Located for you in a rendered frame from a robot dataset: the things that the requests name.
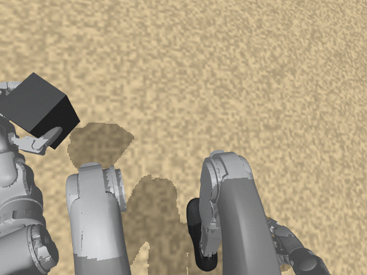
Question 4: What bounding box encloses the right robot arm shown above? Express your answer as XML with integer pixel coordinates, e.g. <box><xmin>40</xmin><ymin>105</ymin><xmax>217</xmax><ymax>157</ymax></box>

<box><xmin>288</xmin><ymin>248</ymin><xmax>331</xmax><ymax>275</ymax></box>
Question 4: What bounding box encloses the left robot arm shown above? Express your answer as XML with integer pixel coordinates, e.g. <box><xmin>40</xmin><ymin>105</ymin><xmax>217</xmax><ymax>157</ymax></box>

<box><xmin>0</xmin><ymin>151</ymin><xmax>59</xmax><ymax>275</ymax></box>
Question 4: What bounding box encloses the left robot hand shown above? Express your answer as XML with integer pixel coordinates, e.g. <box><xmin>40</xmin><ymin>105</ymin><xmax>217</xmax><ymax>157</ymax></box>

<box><xmin>0</xmin><ymin>81</ymin><xmax>63</xmax><ymax>156</ymax></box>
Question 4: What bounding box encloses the carton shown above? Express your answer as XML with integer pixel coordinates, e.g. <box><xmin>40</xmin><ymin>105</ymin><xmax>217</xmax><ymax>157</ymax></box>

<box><xmin>0</xmin><ymin>72</ymin><xmax>80</xmax><ymax>150</ymax></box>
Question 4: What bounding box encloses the right robot hand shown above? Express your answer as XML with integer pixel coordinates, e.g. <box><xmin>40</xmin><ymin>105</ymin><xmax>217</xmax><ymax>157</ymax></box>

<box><xmin>267</xmin><ymin>218</ymin><xmax>304</xmax><ymax>265</ymax></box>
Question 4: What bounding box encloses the right robot foot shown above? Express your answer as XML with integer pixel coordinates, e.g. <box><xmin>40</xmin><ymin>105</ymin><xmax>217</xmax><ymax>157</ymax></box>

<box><xmin>186</xmin><ymin>198</ymin><xmax>218</xmax><ymax>272</ymax></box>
